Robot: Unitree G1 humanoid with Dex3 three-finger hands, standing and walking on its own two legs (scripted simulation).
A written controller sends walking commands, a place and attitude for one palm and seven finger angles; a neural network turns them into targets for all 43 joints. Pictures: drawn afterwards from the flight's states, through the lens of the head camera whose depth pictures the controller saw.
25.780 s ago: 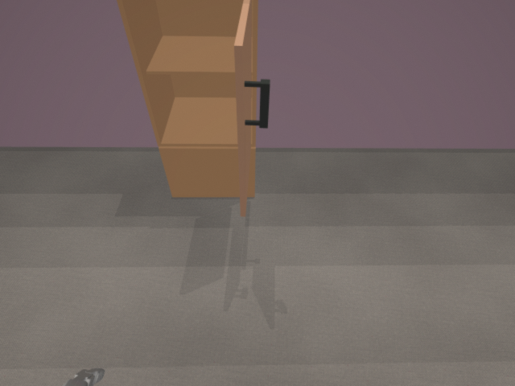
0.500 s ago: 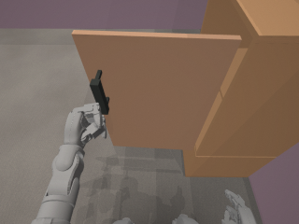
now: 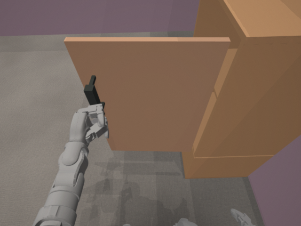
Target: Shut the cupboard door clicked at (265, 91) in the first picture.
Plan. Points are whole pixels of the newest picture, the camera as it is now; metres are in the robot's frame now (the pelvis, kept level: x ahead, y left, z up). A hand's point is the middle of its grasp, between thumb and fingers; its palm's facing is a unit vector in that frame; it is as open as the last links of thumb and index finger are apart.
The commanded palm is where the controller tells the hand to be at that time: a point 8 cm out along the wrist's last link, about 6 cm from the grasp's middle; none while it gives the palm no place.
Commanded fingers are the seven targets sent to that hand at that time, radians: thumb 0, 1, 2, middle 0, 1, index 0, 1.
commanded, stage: bring the fist close to the handle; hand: left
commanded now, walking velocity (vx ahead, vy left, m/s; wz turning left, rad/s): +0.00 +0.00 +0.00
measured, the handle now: (96, 98) +0.46 +0.18 +0.06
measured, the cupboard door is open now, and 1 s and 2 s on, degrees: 87 76 60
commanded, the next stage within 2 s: push the door shut along its arc in 0.08 s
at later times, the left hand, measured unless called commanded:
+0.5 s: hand (110, 114) +0.40 +0.13 +0.06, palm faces -0.08 -1.00 -0.04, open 3.1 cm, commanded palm +0.39 +0.18 +0.06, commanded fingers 0.00 0.90 0.90 -1.30 -1.50 -1.30 -1.50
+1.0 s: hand (119, 97) +0.45 +0.11 +0.07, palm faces -0.23 -0.97 -0.03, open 3.1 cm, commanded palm +0.45 +0.16 +0.06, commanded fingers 0.00 0.90 0.90 -1.30 -1.50 -1.30 -1.50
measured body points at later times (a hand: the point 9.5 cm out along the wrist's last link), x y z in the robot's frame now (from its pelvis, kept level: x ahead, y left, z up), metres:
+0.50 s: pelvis -0.01 +0.00 -0.01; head +0.06 -0.01 +0.44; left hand +0.40 +0.18 +0.07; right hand +0.10 -0.26 -0.12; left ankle -0.01 +0.10 -0.70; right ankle +0.04 -0.10 -0.70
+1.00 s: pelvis -0.02 +0.01 -0.02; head +0.08 +0.00 +0.42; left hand +0.46 +0.16 +0.07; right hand +0.02 -0.27 -0.14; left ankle -0.01 +0.10 -0.70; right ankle +0.04 -0.10 -0.70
